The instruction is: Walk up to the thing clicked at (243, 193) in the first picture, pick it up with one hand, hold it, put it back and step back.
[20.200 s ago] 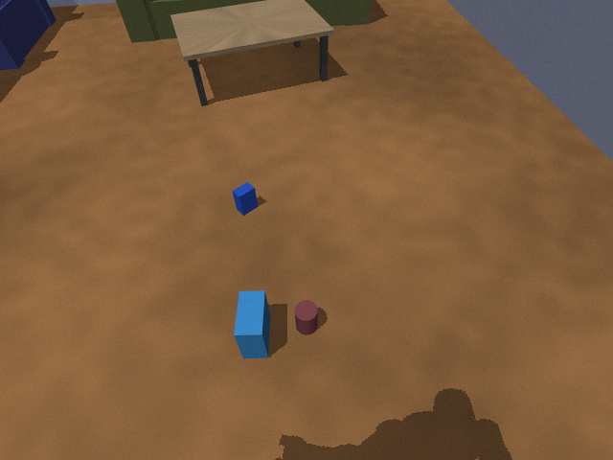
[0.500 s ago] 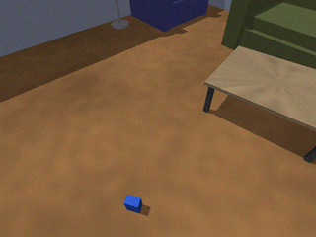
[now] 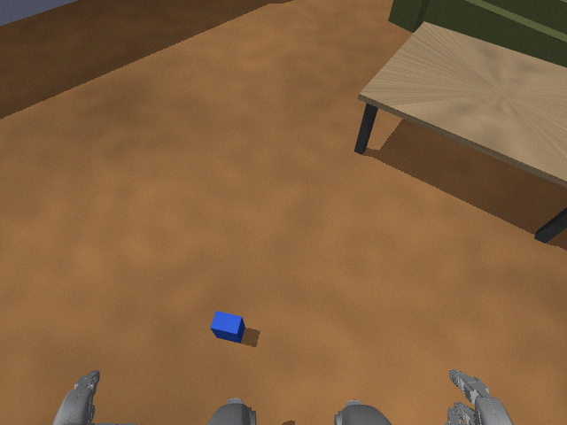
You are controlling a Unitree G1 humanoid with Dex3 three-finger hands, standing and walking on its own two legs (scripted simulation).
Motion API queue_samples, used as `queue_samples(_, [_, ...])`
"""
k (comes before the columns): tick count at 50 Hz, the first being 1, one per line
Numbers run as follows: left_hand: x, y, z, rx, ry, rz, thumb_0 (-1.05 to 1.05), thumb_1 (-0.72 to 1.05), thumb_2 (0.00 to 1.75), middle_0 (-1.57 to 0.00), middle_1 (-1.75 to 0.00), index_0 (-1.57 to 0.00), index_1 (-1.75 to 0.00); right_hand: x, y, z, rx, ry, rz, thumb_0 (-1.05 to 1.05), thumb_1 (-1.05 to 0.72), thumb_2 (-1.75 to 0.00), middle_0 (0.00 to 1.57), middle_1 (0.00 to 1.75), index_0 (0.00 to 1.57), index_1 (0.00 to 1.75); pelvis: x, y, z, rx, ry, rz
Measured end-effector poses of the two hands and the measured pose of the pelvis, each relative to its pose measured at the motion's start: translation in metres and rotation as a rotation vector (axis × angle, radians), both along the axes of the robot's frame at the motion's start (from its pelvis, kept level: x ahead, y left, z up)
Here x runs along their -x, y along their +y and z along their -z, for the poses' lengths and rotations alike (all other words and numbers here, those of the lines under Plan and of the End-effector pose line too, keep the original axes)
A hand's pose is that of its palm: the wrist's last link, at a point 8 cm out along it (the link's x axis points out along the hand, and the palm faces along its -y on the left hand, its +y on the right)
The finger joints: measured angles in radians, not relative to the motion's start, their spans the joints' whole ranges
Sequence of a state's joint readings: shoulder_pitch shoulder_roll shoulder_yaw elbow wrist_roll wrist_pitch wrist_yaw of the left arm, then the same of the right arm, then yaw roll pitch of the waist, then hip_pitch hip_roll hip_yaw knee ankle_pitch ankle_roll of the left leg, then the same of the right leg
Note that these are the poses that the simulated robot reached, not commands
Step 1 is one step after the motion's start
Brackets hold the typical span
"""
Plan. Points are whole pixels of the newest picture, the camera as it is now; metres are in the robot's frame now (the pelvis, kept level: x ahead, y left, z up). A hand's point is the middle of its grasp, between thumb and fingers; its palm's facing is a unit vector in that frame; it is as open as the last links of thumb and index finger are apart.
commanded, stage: go down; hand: left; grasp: from the side
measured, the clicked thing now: (228, 327) +0.42 +0.19 -0.67
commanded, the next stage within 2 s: none
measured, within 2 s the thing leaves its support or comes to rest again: neither
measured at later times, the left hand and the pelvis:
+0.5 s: hand out of the picture +0.14 +0.29 -0.16, palm faces +0.11 -0.95 -0.29, open 17.4 cm; pelvis +0.00 +0.00 -0.05, yaw +0 degrees
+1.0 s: hand (113, 362) +0.25 +0.35 -0.25, palm faces +0.17 -0.96 -0.22, open 17.4 cm; pelvis -0.05 -0.01 -0.19, yaw -2 degrees
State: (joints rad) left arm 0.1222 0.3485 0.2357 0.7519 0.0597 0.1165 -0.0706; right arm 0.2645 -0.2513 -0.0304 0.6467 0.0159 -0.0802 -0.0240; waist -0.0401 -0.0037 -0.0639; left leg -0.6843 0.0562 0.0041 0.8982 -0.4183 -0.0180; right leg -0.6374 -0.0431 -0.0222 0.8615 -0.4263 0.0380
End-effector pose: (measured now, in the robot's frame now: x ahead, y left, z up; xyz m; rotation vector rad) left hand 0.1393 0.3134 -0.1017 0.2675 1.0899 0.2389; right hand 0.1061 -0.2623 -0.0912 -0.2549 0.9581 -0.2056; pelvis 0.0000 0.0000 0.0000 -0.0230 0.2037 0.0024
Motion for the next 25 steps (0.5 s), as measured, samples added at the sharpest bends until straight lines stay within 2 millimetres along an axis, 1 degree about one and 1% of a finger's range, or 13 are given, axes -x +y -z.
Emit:
queue_samples(6, [0.002, 0.001, 0.005, 0.000, -0.020, -0.007, 0.00, -0.44, 0.10, -0.05, -0.10, -0.06, -0.10, -0.025, 0.003, 0.005, 0.025, -0.077, -0.027, 0.01, -0.83, -0.87, 0.20, 0.30, 0.20, 0.30, -0.002, 0.000, 0.014, 0.007, 0.028, -0.005])
queue_samples(13, [0.006, 0.007, 0.010, 0.004, -0.015, -0.026, 0.00, -0.51, 0.07, -0.06, -0.08, -0.07, -0.08, -0.048, 0.010, 0.007, 0.040, -0.157, -0.060, 0.01, -0.84, -0.88, 0.20, 0.30, 0.20, 0.30, -0.003, -0.002, 0.026, 0.016, 0.056, -0.013])
queue_samples(19, [0.009, 0.012, 0.018, 0.017, -0.034, -0.032, 0.00, -0.53, 0.05, -0.06, -0.06, -0.07, -0.06, -0.056, 0.013, 0.015, 0.047, -0.184, -0.083, 0.01, -0.86, -0.88, 0.20, 0.30, 0.20, 0.30, -0.002, -0.003, 0.037, 0.020, 0.087, -0.016])
queue_samples(25, [0.011, 0.018, 0.027, 0.031, -0.074, -0.026, 0.00, -0.54, 0.03, -0.07, -0.04, -0.07, -0.04, -0.053, 0.013, 0.029, 0.052, -0.178, -0.097, 0.01, -0.89, -0.89, 0.20, 0.30, 0.20, 0.30, 0.003, -0.003, 0.050, 0.023, 0.119, -0.014])
